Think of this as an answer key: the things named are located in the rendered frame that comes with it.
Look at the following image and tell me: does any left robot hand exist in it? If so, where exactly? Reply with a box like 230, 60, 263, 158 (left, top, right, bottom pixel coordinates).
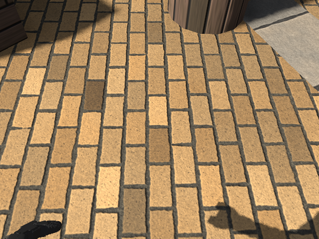
5, 220, 62, 239

